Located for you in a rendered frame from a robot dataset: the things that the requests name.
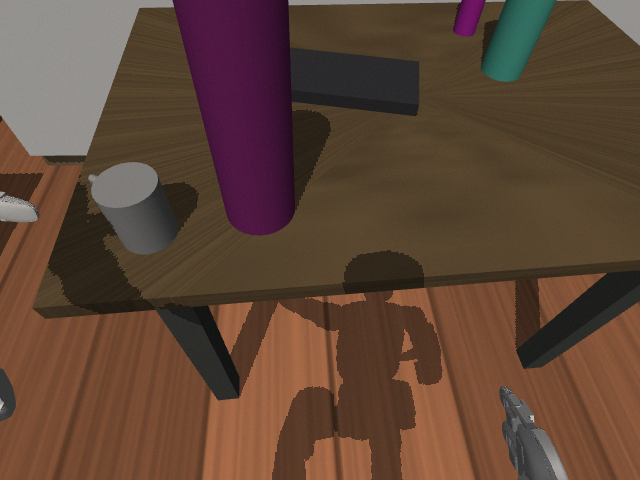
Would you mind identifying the right robot hand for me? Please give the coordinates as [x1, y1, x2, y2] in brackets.
[499, 386, 569, 480]

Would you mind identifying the left robot hand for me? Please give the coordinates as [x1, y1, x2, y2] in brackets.
[0, 192, 39, 222]

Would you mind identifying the table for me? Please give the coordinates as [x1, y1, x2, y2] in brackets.
[32, 0, 640, 400]

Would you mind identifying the left robot arm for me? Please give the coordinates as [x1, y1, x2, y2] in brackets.
[0, 368, 16, 422]

